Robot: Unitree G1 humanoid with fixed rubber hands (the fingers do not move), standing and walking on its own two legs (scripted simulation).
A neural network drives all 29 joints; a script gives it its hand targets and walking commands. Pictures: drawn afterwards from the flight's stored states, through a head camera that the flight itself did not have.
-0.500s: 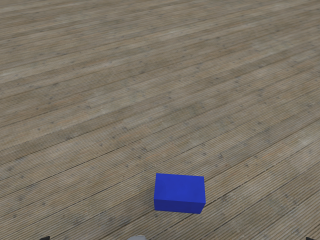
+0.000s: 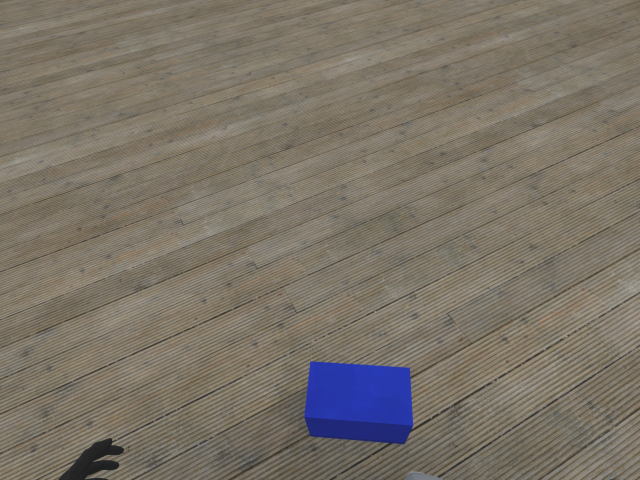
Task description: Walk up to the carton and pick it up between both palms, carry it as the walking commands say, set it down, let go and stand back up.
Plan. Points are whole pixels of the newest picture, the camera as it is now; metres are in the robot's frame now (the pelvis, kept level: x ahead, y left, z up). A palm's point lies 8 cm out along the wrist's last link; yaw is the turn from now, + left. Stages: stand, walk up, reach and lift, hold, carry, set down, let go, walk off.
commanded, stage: walk up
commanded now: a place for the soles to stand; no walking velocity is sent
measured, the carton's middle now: (358, 403) +0.41 -0.03 -0.65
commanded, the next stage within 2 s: reach and lift in 1.04 s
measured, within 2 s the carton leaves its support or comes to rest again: neither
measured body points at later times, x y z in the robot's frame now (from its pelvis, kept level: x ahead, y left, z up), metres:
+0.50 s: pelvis +0.00 +0.01 +0.00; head +0.03 +0.00 +0.45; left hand +0.14 +0.34 -0.06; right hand +0.12 -0.33 -0.08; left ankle +0.01 +0.14 -0.71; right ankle +0.05 -0.12 -0.71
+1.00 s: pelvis +0.00 +0.01 +0.00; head +0.03 +0.00 +0.45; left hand +0.15 +0.34 -0.06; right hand +0.12 -0.33 -0.08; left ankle +0.01 +0.14 -0.71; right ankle +0.05 -0.12 -0.71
